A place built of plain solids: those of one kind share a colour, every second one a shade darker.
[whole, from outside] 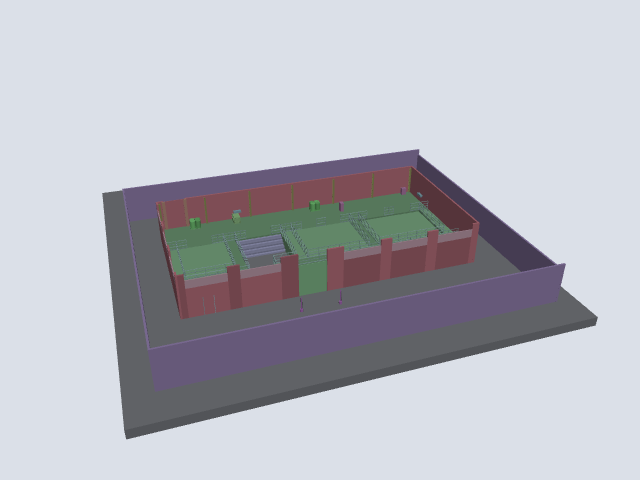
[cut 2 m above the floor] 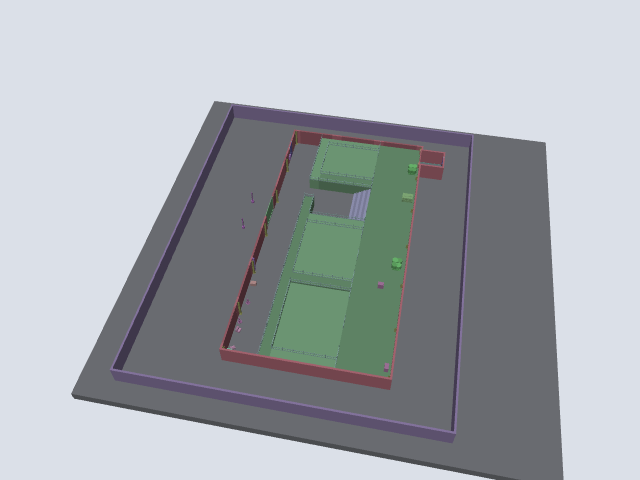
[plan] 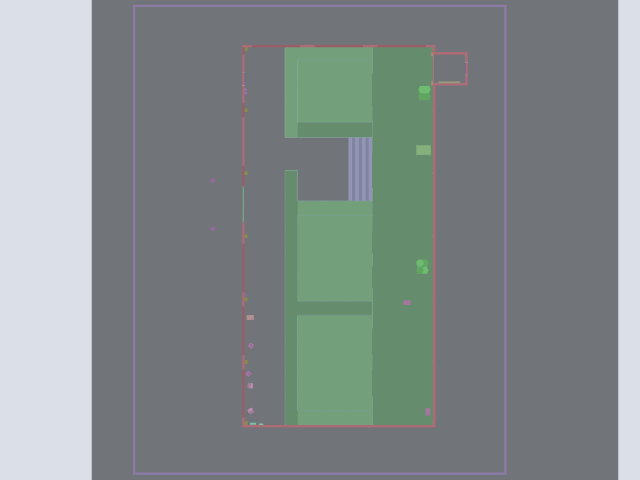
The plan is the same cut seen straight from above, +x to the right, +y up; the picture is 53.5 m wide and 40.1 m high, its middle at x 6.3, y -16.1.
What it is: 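A works' hall with a row of bays behind a railed edge, a stair in one of them; one tall room; a strip of floor behind the doors, a deck 1.39 m over it that fills the rest, and 3 sunk grounds in the deck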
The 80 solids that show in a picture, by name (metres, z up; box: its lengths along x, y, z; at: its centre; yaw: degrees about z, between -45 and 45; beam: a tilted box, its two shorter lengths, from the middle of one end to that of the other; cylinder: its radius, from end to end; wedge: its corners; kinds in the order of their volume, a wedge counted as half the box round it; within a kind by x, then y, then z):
{
 "raised_floor_bank_1": {"box": [1.1, 21.3, 1.44], "at": [3.9, -20.9, 0.67]},
 "raised_floor_bank_2": {"box": [1.1, 7.55, 1.44], "at": [3.9, -3.77, 0.67]},
 "raised_floor_bank_3": {"box": [6.2, 1.2, 1.44], "at": [7.55, -30.95, 0.67]},
 "raised_floor_bank_4": {"box": [6.2, 7.95, 1.26], "at": [7.55, -26.38, 0.58]},
 "raised_floor_bank_5": {"box": [6.2, 1.2, 1.44], "at": [7.55, -21.8, 0.67]},
 "raised_floor_bank_6": {"box": [6.2, 7.1, 1.44], "at": [7.55, -17.65, 0.67]},
 "raised_floor_bank_7": {"box": [6.2, 1.3, 1.44], "at": [7.55, -13.45, 0.67]},
 "raised_floor_bank_8": {"box": [6.2, 1.3, 1.44], "at": [7.55, -6.9, 0.67]},
 "raised_floor_bank_9": {"box": [6.2, 5.15, 1.44], "at": [7.55, -3.67, 0.67]},
 "raised_floor_bank_10": {"box": [6.2, 1.1, 1.44], "at": [7.55, -0.55, 0.67]},
 "raised_floor_bank_11": {"box": [5.1, 31.55, 1.44], "at": [13.2, -15.78, 0.67]},
 "yard_bound_1": {"box": [0.2, 39.28, 4.44], "at": [-9.23, -16.08, 2.17]},
 "yard_bound_2": {"box": [31.22, 0.2, 3.74], "at": [6.28, -35.62, 1.82]},
 "yard_bound_3": {"box": [31.22, 0.2, 4.44], "at": [6.28, 3.46, 2.17]},
 "yard_bound_4": {"box": [0.2, 39.28, 4.44], "at": [21.79, -16.08, 2.17]},
 "wall_1": {"box": [0.2, 0.81, 4.95], "at": [-0.1, -31.35, 2.42]},
 "wall_2": {"box": [0.2, 4.06, 3.4], "at": [-0.1, -28.93, 1.65]},
 "wall_3": {"box": [0.2, 1.21, 4.95], "at": [-0.1, -26.3, 2.42]},
 "wall_4": {"box": [0.2, 4.06, 3.4], "at": [-0.1, -23.68, 1.65]},
 "wall_5": {"box": [0.2, 1.21, 4.95], "at": [-0.1, -21.05, 2.42]},
 "wall_6": {"box": [0.2, 4.06, 3.4], "at": [-0.1, -18.43, 1.65]},
 "wall_7": {"box": [0.2, 1.76, 4.95], "at": [-0.1, -15.53, 2.42]},
 "wall_8": {"box": [0.2, 1.76, 4.95], "at": [-0.1, -10.78, 2.42]},
 "wall_9": {"box": [0.2, 4.06, 3.4], "at": [-0.1, -7.88, 1.65]},
 "wall_10": {"box": [0.2, 1.21, 4.95], "at": [-0.1, -5.25, 2.42]},
 "wall_11": {"box": [0.2, 4.06, 3.4], "at": [-0.1, -2.62, 1.65]},
 "wall_12": {"box": [0.2, 0.81, 4.95], "at": [-0.1, -0.2, 2.42]},
 "wall_13": {"box": [0.81, 0.2, 4.95], "at": [0.2, 0.1, 2.42]},
 "wall_14": {"box": [4.06, 0.2, 3.4], "at": [2.62, 0.1, 1.65]},
 "wall_15": {"box": [1.21, 0.2, 4.95], "at": [5.25, 0.1, 2.42]},
 "wall_16": {"box": [16.15, 0.2, 4.95], "at": [7.88, -31.65, 2.42]},
 "wall_17": {"box": [4.06, 0.2, 3.4], "at": [7.88, 0.1, 1.65]},
 "wall_18": {"box": [1.21, 0.2, 4.95], "at": [10.5, 0.1, 2.42]},
 "wall_19": {"box": [4.06, 0.2, 3.4], "at": [13.12, 0.1, 1.65]},
 "wall_20": {"box": [0.06, 2.52, 4.95], "at": [15.72, -1.8, 2.42]},
 "wall_21": {"box": [0.2, 28.75, 4.95], "at": [15.85, -17.38, 2.42]},
 "wall_22": {"box": [0.2, 0.8, 4.95], "at": [15.85, -0.2, 2.42]},
 "wall_23": {"box": [2.9, 0.2, 2.55], "at": [17.2, -3.1, 1.23]},
 "wall_24": {"box": [2.9, 0.2, 2.55], "at": [17.2, -0.5, 1.23]},
 "wall_25": {"box": [0.2, 2.8, 2.55], "at": [18.55, -1.8, 1.23]},
 "door_landing_1": {"box": [0.84, 5.27, 0.22], "at": [9.11, -10.18, 0.06]},
 "door_landing_2": {"box": [0.84, 5.27, 0.4], "at": [9.39, -10.18, 0.15]},
 "door_landing_3": {"box": [0.84, 5.27, 0.57], "at": [9.67, -10.18, 0.24]},
 "door_landing_4": {"box": [0.84, 5.27, 0.74], "at": [9.95, -10.18, 0.32]},
 "door_landing_5": {"box": [0.84, 5.27, 0.92], "at": [10.23, -10.18, 0.41]},
 "door_landing_6": {"box": [0.84, 5.27, 1.09], "at": [10.51, -10.18, 0.5]},
 "door_landing_7": {"box": [0.58, 5.27, 1.27], "at": [10.66, -10.18, 0.58]},
 "window_pane_1": {"box": [0.1, 4.05, 0.91], "at": [-0.15, -28.93, 3.79]},
 "window_pane_2": {"box": [0.1, 4.05, 0.91], "at": [-0.15, -23.68, 3.79]},
 "window_pane_3": {"box": [0.1, 4.05, 0.91], "at": [-0.15, -18.43, 3.79]},
 "window_pane_4": {"box": [0.1, 4.05, 0.91], "at": [-0.15, -7.88, 3.79]},
 "window_pane_5": {"box": [0.1, 4.05, 0.91], "at": [-0.15, -2.62, 3.79]},
 "pallet_load_1": {"cylinder": 0.3, "from": [14.65, -18.62, 1.53], "to": [14.65, -18.62, 2.4]},
 "pallet_load_2": {"cylinder": 0.3, "from": [14.65, -18.03, 1.53], "to": [14.65, -18.03, 2.4]},
 "pallet_load_3": {"cylinder": 0.3, "from": [14.83, -4.12, 1.53], "to": [14.83, -4.12, 2.4]},
 "pallet_load_4": {"cylinder": 0.3, "from": [14.83, -3.53, 1.53], "to": [14.83, -3.53, 2.4]},
 "pallet_stack_1": {"box": [1.17, 0.74, 0.86], "at": [14.97, -8.61, 1.77]},
 "roller_shutter_1": {"box": [0.06, 2.86, 3.65], "at": [-0.12, -13.15, 1.77]},
 "pier_1": {"box": [0.17, 0.34, 4.95], "at": [15.66, -3.0, 2.42]},
 "pier_2": {"box": [0.17, 0.34, 4.95], "at": [15.66, -0.6, 2.42]},
 "tote_stack_1": {"box": [0.6, 0.4, 1.08], "at": [13.58, -21.33, 1.93]},
 "tote_stack_2": {"box": [0.4, 0.6, 0.88], "at": [15.31, -30.45, 1.83]},
 "deck_rail_1": {"box": [0.024, 21.24, 0.1], "at": [3.38, -20.93, 1.44]},
 "deck_rail_2": {"box": [0.05, 21.24, 0.05], "at": [3.38, -20.93, 1.77]},
 "deck_rail_3": {"box": [0.05, 21.24, 0.05], "at": [3.38, -20.93, 2.1]},
 "deck_rail_4": {"box": [0.05, 21.24, 0.05], "at": [3.38, -20.93, 2.42]},
 "deck_rail_5": {"box": [0.05, 7.95, 0.05], "at": [4.42, -26.38, 1.77]},
 "deck_rail_6": {"box": [0.05, 7.1, 0.05], "at": [4.42, -17.65, 1.77]},
 "deck_rail_7": {"box": [0.05, 5.15, 0.05], "at": [4.42, -3.67, 1.77]},
 "deck_rail_8": {"box": [7.3, 0.024, 0.1], "at": [7.0, -7.52, 1.44]},
 "deck_rail_9": {"box": [7.3, 0.05, 0.05], "at": [7.0, -7.52, 1.77]},
 "deck_rail_10": {"box": [6.2, 0.024, 0.1], "at": [7.55, -30.38, 1.44]},
 "deck_rail_11": {"box": [6.2, 0.05, 0.05], "at": [7.55, -30.38, 1.77]},
 "deck_rail_12": {"box": [6.2, 0.024, 0.1], "at": [7.55, -21.23, 1.44]},
 "deck_rail_13": {"box": [6.2, 0.05, 0.05], "at": [7.55, -21.23, 1.77]},
 "deck_rail_14": {"box": [6.2, 0.024, 0.1], "at": [7.55, -14.07, 1.44]},
 "deck_rail_15": {"box": [6.2, 0.05, 0.05], "at": [7.55, -14.07, 1.77]},
 "deck_rail_16": {"box": [6.2, 0.05, 0.05], "at": [7.55, -6.28, 1.77]},
 "steel_column_1": {"box": [0.014, 0.2, 4.75], "at": [15.55, -10.52, 2.33]},
 "steel_column_2": {"box": [0.014, 0.2, 4.75], "at": [15.55, -5.26, 2.33]}
}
